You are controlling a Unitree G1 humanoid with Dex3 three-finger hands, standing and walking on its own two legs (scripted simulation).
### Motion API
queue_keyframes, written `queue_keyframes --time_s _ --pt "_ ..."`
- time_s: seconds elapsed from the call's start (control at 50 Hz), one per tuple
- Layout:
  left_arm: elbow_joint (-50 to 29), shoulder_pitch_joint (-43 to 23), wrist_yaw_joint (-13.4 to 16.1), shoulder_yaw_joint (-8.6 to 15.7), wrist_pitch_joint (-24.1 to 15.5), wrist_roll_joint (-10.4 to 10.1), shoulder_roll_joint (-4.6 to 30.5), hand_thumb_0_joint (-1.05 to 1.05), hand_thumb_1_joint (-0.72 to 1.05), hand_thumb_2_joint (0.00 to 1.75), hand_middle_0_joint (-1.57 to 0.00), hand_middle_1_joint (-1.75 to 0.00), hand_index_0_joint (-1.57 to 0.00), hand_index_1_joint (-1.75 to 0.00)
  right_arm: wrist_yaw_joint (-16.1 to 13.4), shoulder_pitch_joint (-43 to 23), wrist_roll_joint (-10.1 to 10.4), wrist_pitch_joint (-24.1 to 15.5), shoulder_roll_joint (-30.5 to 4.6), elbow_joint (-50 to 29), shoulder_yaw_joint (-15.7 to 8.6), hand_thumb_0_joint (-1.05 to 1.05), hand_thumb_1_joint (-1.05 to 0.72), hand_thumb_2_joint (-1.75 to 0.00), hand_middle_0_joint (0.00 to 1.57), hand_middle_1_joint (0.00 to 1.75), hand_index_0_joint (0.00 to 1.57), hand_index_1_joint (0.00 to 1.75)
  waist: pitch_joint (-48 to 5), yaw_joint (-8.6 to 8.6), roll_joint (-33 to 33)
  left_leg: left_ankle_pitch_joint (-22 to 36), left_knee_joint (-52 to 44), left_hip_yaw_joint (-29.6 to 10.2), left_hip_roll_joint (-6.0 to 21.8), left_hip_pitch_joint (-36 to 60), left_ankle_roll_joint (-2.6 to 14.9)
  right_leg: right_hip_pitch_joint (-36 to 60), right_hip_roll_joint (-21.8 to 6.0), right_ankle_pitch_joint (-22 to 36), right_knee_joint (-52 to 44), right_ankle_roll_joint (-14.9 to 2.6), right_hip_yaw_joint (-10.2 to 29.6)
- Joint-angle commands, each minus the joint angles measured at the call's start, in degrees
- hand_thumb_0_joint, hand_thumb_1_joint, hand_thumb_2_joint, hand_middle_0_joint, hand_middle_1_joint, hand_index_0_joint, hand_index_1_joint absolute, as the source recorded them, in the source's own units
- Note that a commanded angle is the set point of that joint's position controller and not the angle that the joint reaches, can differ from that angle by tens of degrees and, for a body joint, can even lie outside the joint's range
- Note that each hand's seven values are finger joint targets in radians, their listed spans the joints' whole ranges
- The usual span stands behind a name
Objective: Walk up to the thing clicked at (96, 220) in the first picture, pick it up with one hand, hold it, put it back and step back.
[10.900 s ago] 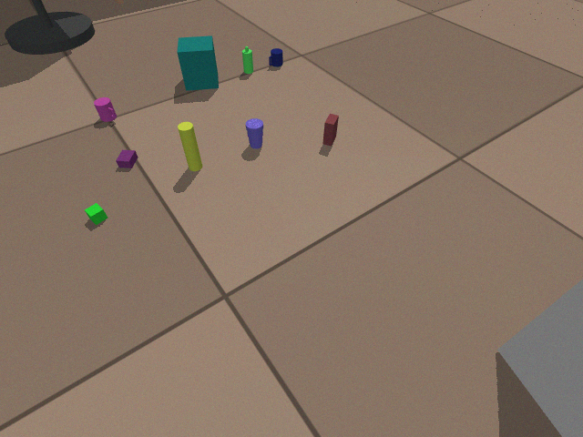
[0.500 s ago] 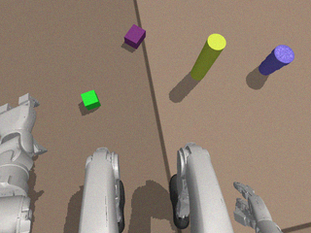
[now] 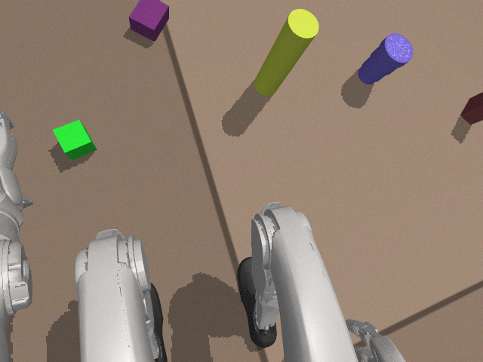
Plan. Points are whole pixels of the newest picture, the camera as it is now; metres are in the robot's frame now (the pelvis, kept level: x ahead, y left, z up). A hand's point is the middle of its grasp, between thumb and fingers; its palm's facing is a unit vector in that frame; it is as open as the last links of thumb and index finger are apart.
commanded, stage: rise first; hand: left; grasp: from above
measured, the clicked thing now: (75, 140) +0.55 +0.26 -0.34
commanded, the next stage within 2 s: none
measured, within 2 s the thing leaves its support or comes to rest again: neither
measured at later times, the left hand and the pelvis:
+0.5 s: hand (23, 159) +0.47 +0.31 -0.21, palm faces -0.40 -0.18 -0.90, open 14.2 cm; pelvis +0.01 -0.01 -0.03, yaw -2 degrees
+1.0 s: hand (30, 150) +0.49 +0.30 -0.23, palm faces -0.38 -0.19 -0.91, open 14.2 cm; pelvis +0.01 +0.00 -0.05, yaw -3 degrees
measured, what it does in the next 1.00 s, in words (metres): stands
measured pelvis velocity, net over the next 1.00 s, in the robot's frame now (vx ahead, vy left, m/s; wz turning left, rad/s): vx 0.01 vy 0.00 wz -0.06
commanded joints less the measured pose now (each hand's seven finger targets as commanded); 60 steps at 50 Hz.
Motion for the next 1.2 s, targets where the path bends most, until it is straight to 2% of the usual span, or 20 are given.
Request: queue_keyframes --time_s 0.0,0.12,0.2,0.26,0.3,0.4,0.5,0.52,0.6,0.76,0.78,0.8,0.82,0.84,0.92,0.98,1.04,1.08,1.14,1.18 --pt "-5.9 -18.9 3.6 2.0 1.6 -0.4 15.0 0.00 -0.58 1.02 -0.09 -1.00 -0.09 -1.00 0.8 11.7 -0.6 -1.0 -13.8 -0.6 -3.3 0.00 -0.90 -0.90 0.20 0.30 0.20 0.30 -38.3 0.09 17.6 10.9 -14.1 1.5 -0.6 35.2 -0.50 13.3 1.5 12.4 -9.8 -4.10 -5.1" --pt "-3.1 -20.1 1.6 1.6 1.1 -0.4 16.4 0.00 -0.58 1.01 -0.09 -1.03 -0.10 -1.02 2.0 12.5 -1.2 -1.3 -14.4 -0.5 -2.8 0.00 -0.91 -0.91 0.20 0.30 0.20 0.30 -36.2 -1.63 13.8 9.3 -10.2 2.5 -0.7 28.9 0.55 15.0 2.0 11.5 -9.9 -3.61 -4.8" --pt "-4.5 -19.5 0.8 3.5 -0.4 -0.4 19.9 0.00 -0.57 1.01 -0.08 -1.04 -0.10 -1.03 2.9 12.9 -1.6 -1.1 -14.0 -1.0 -2.1 0.00 -0.91 -0.90 0.20 0.30 0.20 0.30 -38.2 -0.28 12.4 9.9 -8.0 3.7 -1.0 25.2 1.08 19.7 2.4 12.3 -9.7 -3.22 -4.3" --pt "-3.9 -18.6 0.2 2.8 -1.1 0.2 19.2 0.00 -0.59 1.02 -0.08 -1.04 -0.09 -1.03 3.3 13.2 -1.7 -0.9 -14.1 -1.3 -1.6 0.00 -0.91 -0.91 0.20 0.30 0.20 0.30 -37.3 -1.08 12.9 10.5 -7.2 3.2 -1.0 25.8 0.91 18.9 2.5 12.7 -8.8 -3.28 -4.8" --pt "-4.6 -18.4 -0.1 3.6 -1.6 0.5 21.0 0.00 -0.58 1.01 -0.07 -1.04 -0.08 -1.03 3.6 13.2 -1.8 -0.5 -14.6 -1.6 -1.5 0.00 -0.91 -0.91 0.20 0.30 0.20 0.30 -38.0 -0.80 13.3 11.7 -6.7 3.2 -0.8 26.2 0.92 19.7 2.8 14.0 -8.4 -3.22 -5.0" --pt "-5.6 -20.4 1.2 3.8 -2.1 0.0 20.3 0.00 -0.58 1.01 -0.08 -1.03 -0.08 -1.02 4.1 13.1 -2.0 0.0 -14.8 -1.6 -1.1 0.00 -0.90 -0.90 0.20 0.30 0.20 0.30 -36.6 -1.20 14.9 11.1 -6.1 3.0 -0.7 24.7 0.79 17.9 3.2 13.9 -7.3 -3.36 -5.5" --pt "-5.7 -23.0 2.2 3.7 -1.3 0.7 21.1 0.00 -0.58 1.01 -0.08 -1.01 -0.08 -1.01 4.5 13.1 -2.0 0.2 -15.9 -1.8 -1.5 0.00 -0.90 -0.90 0.20 0.30 0.20 0.30 -35.7 -2.55 18.1 10.7 -6.1 2.0 -0.3 26.5 0.36 14.7 3.3 13.6 -5.6 -3.80 -6.6" --pt "-4.9 -22.5 2.4 3.0 -1.0 0.5 19.5 0.00 -0.59 1.02 -0.08 -1.01 -0.08 -1.01 4.5 13.0 -2.2 0.2 -15.8 -1.7 -1.3 0.00 -0.90 -0.90 0.20 0.30 0.20 0.30 -35.4 -2.74 17.4 10.7 -5.8 2.1 -0.3 26.4 0.38 14.9 3.4 13.7 -5.9 -3.72 -6.6" --pt "-4.1 -23.8 3.3 3.6 -0.2 -0.2 20.4 0.00 -0.60 1.02 -0.08 -1.02 -0.08 -1.02 4.6 13.2 -2.1 -0.1 -16.3 -1.4 -1.3 0.00 -0.90 -0.90 0.20 0.30 0.20 0.30 -35.8 -2.82 18.7 11.2 -5.6 1.9 -0.1 26.6 0.23 14.2 3.4 14.3 -5.0 -3.70 -6.9" --pt "-1.3 -24.3 2.9 3.4 1.2 -0.3 21.9 0.00 -0.59 1.02 -0.08 -1.03 -0.08 -1.03 5.3 12.9 -2.1 -0.3 -16.6 -2.0 -0.1 0.00 -0.90 -0.90 0.20 0.30 0.20 0.30 -34.8 -3.50 18.0 11.5 -4.3 1.6 -0.2 24.7 0.47 14.7 3.6 14.7 -4.2 -3.62 -7.2" --pt "-0.9 -23.9 2.6 3.2 1.4 -0.1 21.3 0.00 -0.61 1.08 -0.11 -0.99 -0.07 -1.04 5.4 12.9 -2.2 -0.3 -16.7 -2.1 0.0 0.00 -0.91 -0.90 0.20 0.30 0.20 0.30 -34.6 -3.83 17.6 11.7 -4.0 1.7 -0.2 24.9 0.50 15.1 3.7 15.0 -4.4 -3.55 -7.2" --pt "-1.8 -25.0 2.5 3.3 1.4 -0.1 22.2 0.00 -0.59 1.03 -0.11 -1.01 -0.09 -1.03 5.6 13.4 -2.2 -0.3 -16.7 -2.1 0.2 0.00 -0.90 -0.90 0.20 0.30 0.20 0.30 -34.8 -4.23 18.0 12.2 -3.8 1.6 -0.2 24.7 0.54 15.6 3.8 15.5 -4.3 -3.51 -7.1" --pt "-2.3 -25.2 2.5 4.0 1.5 -0.5 23.3 0.00 -0.59 1.02 -0.09 -1.03 -0.09 -1.04 5.6 12.9 -2.1 -0.3 -17.1 -2.2 0.1 0.00 -0.90 -0.90 0.20 0.30 0.20 0.30 -35.7 -3.31 18.2 11.8 -3.9 1.5 -0.2 24.8 0.51 15.4 3.8 15.1 -4.1 -3.61 -7.2" --pt "-1.6 -24.7 2.5 4.2 1.7 -0.2 23.3 0.00 -0.59 1.03 -0.10 -1.02 -0.09 -1.03 5.6 13.1 -2.2 -0.3 -17.0 -2.4 0.3 0.00 -0.90 -0.90 0.20 0.30 0.20 0.30 -34.9 -3.83 18.4 12.0 -3.5 1.8 -0.3 24.5 0.61 15.9 3.8 15.5 -4.2 -3.46 -7.0" --pt "-1.0 -25.8 2.0 3.0 2.0 -0.2 22.8 0.00 -0.58 1.02 -0.11 -1.01 -0.10 -1.02 6.0 13.1 -2.1 -0.4 -17.7 -2.8 0.6 0.00 -0.90 -0.90 0.20 0.30 0.20 0.30 -32.3 -5.08 18.4 9.6 -3.6 1.4 -0.3 23.5 0.61 13.2 3.9 13.2 -3.9 -3.71 -7.5" --pt "-1.1 -26.0 1.5 3.2 1.6 -0.7 24.3 0.00 -0.58 1.02 -0.10 -1.03 -0.10 -1.03 6.2 13.2 -2.1 -0.4 -17.6 -3.1 1.0 0.00 -0.90 -0.90 0.20 0.30 0.20 0.30 -31.5 -4.83 17.8 8.1 -3.4 1.6 -0.4 21.0 0.89 14.6 4.1 11.9 -4.6 -3.50 -7.4" --pt "-0.7 -25.8 1.1 2.6 1.1 -0.7 23.9 0.00 -0.58 1.02 -0.10 -1.03 -0.10 -1.04 6.3 13.5 -2.2 -0.5 -18.0 -3.1 1.3 0.00 -0.90 -0.90 0.20 0.30 0.20 0.30 -32.5 -5.25 17.7 8.2 -3.2 1.4 -0.3 21.4 0.72 15.4 4.2 12.0 -4.2 -3.50 -7.6" --pt "-1.7 -26.5 1.2 3.4 0.9 -0.4 25.6 0.00 -0.57 1.01 -0.12 -1.01 -0.11 -1.02 6.4 13.9 -2.0 -0.4 -18.4 -3.2 1.5 0.00 -0.90 -0.90 0.20 0.30 0.20 0.30 -33.5 -5.06 17.7 9.3 -2.7 1.2 -0.2 21.6 0.75 15.8 4.3 13.0 -4.1 -3.40 -7.8" --pt "-1.1 -26.4 1.1 2.4 0.8 -0.1 24.2 0.00 -0.57 1.01 -0.12 -1.00 -0.11 -1.01 6.5 14.2 -2.2 -0.4 -18.4 -3.1 1.7 0.00 -0.91 -0.90 0.20 0.30 0.20 0.30 -33.1 -5.77 18.9 10.2 -2.6 1.0 -0.2 22.8 0.52 15.5 4.3 14.0 -3.8 -3.43 -8.0" --pt "-2.9 -27.5 1.2 3.1 0.8 0.2 25.6 0.00 -0.56 1.01 -0.13 -0.98 -0.12 -1.00 6.5 14.6 -2.0 -0.3 -18.9 -3.1 1.8 0.00 -0.90 -0.90 0.20 0.30 0.20 0.30 -33.5 -5.67 20.1 11.3 -3.1 0.7 -0.2 24.2 0.25 14.9 4.1 14.6 -3.4 -3.57 -8.3"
